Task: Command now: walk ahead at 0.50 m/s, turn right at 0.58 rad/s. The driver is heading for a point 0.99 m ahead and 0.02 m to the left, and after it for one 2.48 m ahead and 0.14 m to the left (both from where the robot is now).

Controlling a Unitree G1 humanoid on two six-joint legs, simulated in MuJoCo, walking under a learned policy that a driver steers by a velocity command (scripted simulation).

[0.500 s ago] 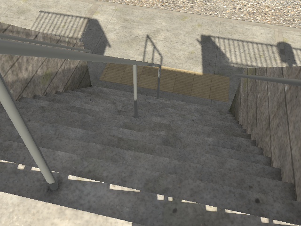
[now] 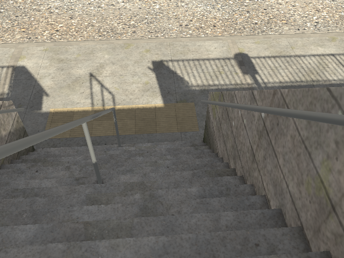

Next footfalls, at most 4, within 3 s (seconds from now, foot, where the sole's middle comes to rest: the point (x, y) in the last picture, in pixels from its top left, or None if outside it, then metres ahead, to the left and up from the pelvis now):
0.30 right None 0.12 -0.13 -0.75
0.72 left None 0.32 0.03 -0.96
1.18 right None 0.57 -0.17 -1.16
1.84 left None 0.75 0.16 -1.37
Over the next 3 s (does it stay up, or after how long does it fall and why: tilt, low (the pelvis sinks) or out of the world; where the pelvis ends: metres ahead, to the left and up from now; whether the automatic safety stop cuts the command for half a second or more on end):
stays up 0.87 0.03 -0.78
